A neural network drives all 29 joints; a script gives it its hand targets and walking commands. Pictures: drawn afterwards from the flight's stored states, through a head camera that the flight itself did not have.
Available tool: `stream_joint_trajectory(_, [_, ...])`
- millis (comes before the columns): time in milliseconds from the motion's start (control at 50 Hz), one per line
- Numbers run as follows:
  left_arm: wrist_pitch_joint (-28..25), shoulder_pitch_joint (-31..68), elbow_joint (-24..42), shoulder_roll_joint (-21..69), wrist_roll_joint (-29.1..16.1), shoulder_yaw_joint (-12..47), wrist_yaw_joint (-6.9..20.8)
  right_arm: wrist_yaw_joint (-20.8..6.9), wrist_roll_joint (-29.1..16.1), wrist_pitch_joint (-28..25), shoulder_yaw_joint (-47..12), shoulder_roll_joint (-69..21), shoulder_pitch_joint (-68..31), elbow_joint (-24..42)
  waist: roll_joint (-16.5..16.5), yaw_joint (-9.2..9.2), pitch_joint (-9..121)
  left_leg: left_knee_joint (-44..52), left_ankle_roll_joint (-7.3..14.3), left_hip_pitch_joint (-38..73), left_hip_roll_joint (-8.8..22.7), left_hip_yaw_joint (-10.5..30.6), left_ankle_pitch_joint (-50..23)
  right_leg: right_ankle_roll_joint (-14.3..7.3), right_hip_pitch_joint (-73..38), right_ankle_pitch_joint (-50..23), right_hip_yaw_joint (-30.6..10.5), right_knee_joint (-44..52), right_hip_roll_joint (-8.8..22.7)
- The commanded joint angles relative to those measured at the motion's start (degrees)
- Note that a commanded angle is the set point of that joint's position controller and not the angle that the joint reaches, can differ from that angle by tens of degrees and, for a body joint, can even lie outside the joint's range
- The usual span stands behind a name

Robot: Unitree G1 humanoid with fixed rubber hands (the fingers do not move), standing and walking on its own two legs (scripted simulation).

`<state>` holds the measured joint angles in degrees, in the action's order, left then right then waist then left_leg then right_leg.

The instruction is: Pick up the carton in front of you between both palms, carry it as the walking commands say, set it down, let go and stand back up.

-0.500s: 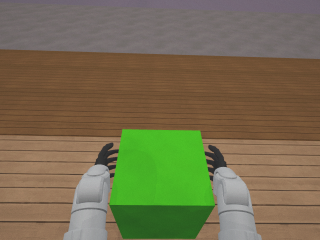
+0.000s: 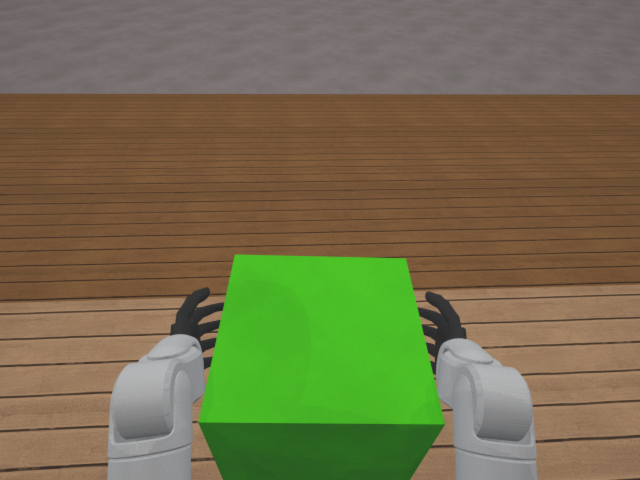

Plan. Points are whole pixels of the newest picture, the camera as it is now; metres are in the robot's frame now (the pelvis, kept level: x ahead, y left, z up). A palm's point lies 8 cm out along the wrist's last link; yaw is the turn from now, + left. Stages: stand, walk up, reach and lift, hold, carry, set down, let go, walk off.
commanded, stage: carry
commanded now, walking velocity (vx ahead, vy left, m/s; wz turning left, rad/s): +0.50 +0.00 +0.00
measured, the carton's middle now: (317, 382) +0.26 +0.01 +0.01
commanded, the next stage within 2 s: none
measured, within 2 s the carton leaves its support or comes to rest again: neither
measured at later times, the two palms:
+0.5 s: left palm (256, 184) +0.57 +0.11 +0.09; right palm (429, 184) +0.59 -0.18 +0.08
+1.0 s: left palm (264, 98) +0.93 +0.14 +0.08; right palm (390, 100) +0.92 -0.16 +0.09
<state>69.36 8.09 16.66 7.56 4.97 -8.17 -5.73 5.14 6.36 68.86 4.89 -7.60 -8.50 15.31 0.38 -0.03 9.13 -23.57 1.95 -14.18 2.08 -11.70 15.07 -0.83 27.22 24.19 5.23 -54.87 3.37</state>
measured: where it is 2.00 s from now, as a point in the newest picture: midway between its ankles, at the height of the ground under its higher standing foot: (329, 248)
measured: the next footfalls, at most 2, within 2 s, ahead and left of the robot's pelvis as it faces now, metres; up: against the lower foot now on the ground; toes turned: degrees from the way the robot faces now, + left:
right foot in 0.22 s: +0.30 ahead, -0.13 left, +0.00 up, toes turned -11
left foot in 0.70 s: +0.63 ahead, +0.07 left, +0.00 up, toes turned +13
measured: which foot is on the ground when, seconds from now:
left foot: down 0.00-0.24, up 0.26-0.68, down 0.70-1.00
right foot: up 0.00-0.20, down 0.22-0.72, up 0.74-1.00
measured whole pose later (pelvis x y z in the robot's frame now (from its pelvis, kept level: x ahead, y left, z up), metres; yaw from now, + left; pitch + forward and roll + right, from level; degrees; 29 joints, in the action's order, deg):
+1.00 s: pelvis +0.65 +0.00 +0.01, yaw -1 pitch +4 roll -1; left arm 67.1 10.2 19.2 7.8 6.1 -6.3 -5.3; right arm 5.2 4.9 66.8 7.2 -7.7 -9.6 19.4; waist -0.2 1.1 3.1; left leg -18.6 3.3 -8.3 2.0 -13.8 15.0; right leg -0.5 36.9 9.8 5.7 -48.5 6.3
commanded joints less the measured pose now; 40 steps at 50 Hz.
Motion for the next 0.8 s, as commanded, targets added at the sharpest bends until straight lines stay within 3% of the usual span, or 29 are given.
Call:
stream_joint_trajectory(0, [0.4, 32.9, 5.2, 51.8, -24.7, 43.1, 15.5, -13.5, -23.8, 0.4, -39.0, -51.3, -32.7, 8.6, 4.8, 1.45, 7.5, 14.4, 5.9, 17.6, 16.2, 17.1, -1.4, 0.9, 13.3, -7.1, -0.2, 7.0, 2.8])
stream_joint_trajectory(60, [0.8, 29.1, 4.2, 50.7, -22.6, 42.0, 14.3, -14.2, -24.5, 1.4, -39.1, -49.6, -30.2, 7.4, 7.2, 1.50, 6.6, 12.6, 5.0, 15.1, 12.9, 9.7, -9.8, 1.4, 6.8, -11.8, 4.1, 17.5, 0.2])
stream_joint_trajectory(120, [1.3, 27.9, 3.9, 49.8, -21.0, 41.2, 13.8, -14.7, -24.6, 2.0, -39.0, -48.5, -29.2, 6.6, 9.0, 1.42, 5.0, 10.4, 3.3, 12.7, 12.3, 6.3, -12.4, 0.7, -0.7, -18.3, 7.1, 24.2, -1.1])
stream_joint_trajectory(140, [1.4, 27.8, 3.8, 49.7, -20.7, 40.9, 13.8, -14.8, -24.7, 2.2, -39.0, -48.3, -29.5, 6.6, 8.9, 0.96, 5.0, 7.7, 2.7, 11.2, 12.1, 4.9, -13.5, 0.3, -5.1, -19.4, 8.5, 26.0, -1.7])
stream_joint_trajectory(180, [1.6, 27.1, 3.2, 49.4, -20.2, 40.1, 13.8, -14.9, -24.5, 2.5, -39.1, -47.8, -29.6, 6.7, 5.5, -0.01, 8.4, -6.4, 0.0, 5.2, 8.7, -0.9, -20.4, -0.6, -21.0, -15.6, 11.8, 28.0, -4.2])
stream_joint_trajectory(200, [1.7, 25.9, 2.6, 49.0, -19.8, 39.7, 13.9, -15.0, -24.4, 2.7, -38.9, -46.7, -30.1, 6.7, 0.8, -1.38, 11.9, -18.6, -1.8, -2.5, 7.1, -1.4, -14.3, -1.7, -31.7, -9.8, 2.4, 29.2, 2.4])
stream_joint_trajectory(220, [1.6, 25.8, 1.6, 47.9, -19.0, 39.0, 13.9, -15.0, -24.9, 3.2, -39.4, -47.3, -30.9, 7.5, -13.1, -1.68, 15.7, -36.5, -4.7, -16.7, 1.1, -0.2, 0.8, -8.5, -40.9, 3.6, -25.9, 38.5, 19.0])
stream_joint_trajectory(240, [1.4, 25.9, 0.8, 49.0, -19.4, 39.2, 14.0, -15.1, -25.0, 3.4, -39.4, -47.5, -32.1, 7.6, -16.4, -1.64, 14.1, -45.6, -3.8, -26.6, -1.1, 5.8, 12.8, -12.6, -42.3, -0.1, -36.9, 44.3, 23.0])
stream_joint_trajectory(260, [1.1, 27.0, 2.4, 50.8, -20.1, 39.8, 14.1, -15.4, -25.1, 3.0, -39.5, -49.2, -32.4, 6.9, -12.5, -1.33, 13.4, -49.8, -1.9, -28.8, 3.0, 9.7, 11.9, -12.1, -40.2, -6.5, -31.9, 43.0, 22.3])
stream_joint_trajectory(300, [0.0, 30.2, 5.3, 54.8, -21.4, 41.4, 14.4, -15.6, -25.0, 1.6, -39.7, -52.0, -33.0, 7.3, -3.0, -1.05, 12.7, -48.4, -0.6, -28.0, 6.5, 11.4, 4.8, -9.0, -34.3, -14.5, -21.5, 41.4, 18.7])
stream_joint_trajectory(320, [-0.5, 32.1, 6.4, 55.6, -22.2, 42.4, 14.6, -15.5, -24.8, 0.9, -40.1, -52.5, -33.3, 7.8, -2.5, -0.75, 12.6, -44.9, -0.7, -26.0, 7.4, 11.6, 1.9, -7.1, -31.6, -16.1, -16.4, 42.2, 17.1])
stream_joint_trajectory(380, [-1.4, 31.8, 7.4, 55.4, -23.7, 43.8, 15.2, -14.2, -23.3, -0.7, -40.9, -53.7, -31.0, 7.9, -6.1, -0.73, 12.5, -36.9, -1.8, -24.1, 5.6, 8.1, -1.9, -6.0, -30.3, -19.2, -8.0, 43.4, 13.9])
stream_joint_trajectory(460, [-1.3, 28.7, 7.4, 52.3, -24.2, 44.1, 15.9, -12.8, -20.9, -1.3, -40.4, -51.8, -26.8, 7.7, -7.5, -0.84, 9.6, -23.4, -2.6, -26.9, 4.2, 4.5, -6.8, -6.9, -34.2, -27.9, -2.9, 43.5, 12.0])
stream_joint_trajectory(580, [-0.1, 24.6, 6.2, 49.5, -22.0, 42.3, 15.7, -13.3, -21.4, 0.5, -39.9, -49.2, -25.1, 8.4, -9.2, -1.23, 3.1, -6.9, -0.7, -20.0, 1.0, -0.9, -14.3, -5.3, -34.1, -37.3, 3.2, 42.4, 10.2])
stream_joint_trajectory(620, [0.4, 24.7, 6.4, 49.1, -21.4, 42.0, 15.5, -13.8, -22.1, 1.0, -39.7, -48.7, -25.6, 8.6, -9.6, -1.05, 3.3, -4.7, 0.5, -13.5, -0.1, -2.5, -14.1, -4.2, -34.3, -44.6, 5.0, 37.6, 10.1])
stream_joint_trajectory(640, [0.6, 25.0, 6.6, 48.7, -21.4, 42.1, 15.4, -14.0, -22.2, 1.2, -39.4, -48.6, -25.6, 8.3, -8.9, -0.34, 5.2, -2.7, 0.6, -6.3, -2.0, -4.7, -12.7, -3.1, -33.0, -48.1, 7.4, 31.3, 9.0])
stream_joint_trajectory(660, [0.8, 25.3, 6.9, 48.4, -21.3, 42.2, 15.4, -14.2, -22.2, 1.3, -38.9, -48.3, -25.0, 7.6, -6.5, 0.62, 8.3, -2.2, 0.7, 4.7, -3.7, -6.1, -9.1, -1.7, -28.5, -47.1, 9.3, 22.1, 6.8])
stream_joint_trajectory(680, [1.0, 26.3, 7.0, 47.8, -21.4, 42.3, 15.3, -14.5, -22.1, 1.4, -38.6, -48.2, -24.7, 7.7, -2.2, 2.09, 12.3, -2.2, 1.2, 17.3, 3.4, 2.9, -3.1, -0.4, -18.9, -33.0, 7.6, 10.4, 5.7])
stream_joint_trajectory(700, [1.5, 27.5, 8.1, 48.6, -22.0, 43.2, 15.2, -14.7, -21.7, 1.0, -37.7, -47.2, -25.0, 5.7, 13.4, 2.18, 18.5, 4.0, 10.2, 31.4, 20.6, 32.4, 7.7, 2.6, -0.9, -17.5, 5.5, -8.2, -0.4])
stream_joint_trajectory(720, [1.3, 28.5, 7.9, 48.2, -21.7, 43.3, 15.3, -14.9, -22.4, 0.7, -38.3, -49.4, -24.0, 5.0, 16.0, 1.76, 15.7, 11.9, 12.0, 31.4, 23.0, 42.6, 1.7, 2.0, 10.0, 2.3, -0.1, -17.0, -4.4])
stream_joint_trajectory(740, [0.8, 29.3, 6.8, 50.3, -22.0, 43.7, 15.3, -15.1, -23.0, 0.4, -38.7, -50.7, -26.0, 6.4, 12.5, 1.49, 14.5, 10.2, 11.3, 29.5, 22.1, 35.8, -5.4, 0.3, 12.3, 1.4, -4.0, -21.5, -0.5])
stream_joint_trajectory(760, [0.0, 29.8, 6.9, 51.9, -22.2, 43.8, 15.4, -15.3, -23.6, 0.0, -39.3, -52.7, -27.2, 6.8, 6.4, 1.45, 14.8, 8.3, 9.8, 26.2, 20.4, 30.4, -10.9, -0.8, 12.2, -1.1, -5.1, -21.3, 1.7])
stream_joint_trajectory(780, [-0.6, 30.0, 6.7, 53.7, -22.4, 44.1, 15.4, -15.4, -24.0, -0.5, -39.8, -54.1, -28.6, 7.7, 2.5, 1.22, 13.4, 8.1, 8.2, 21.8, 19.3, 24.8, -14.3, -1.2, 11.2, -4.1, -5.4, -18.2, 3.5])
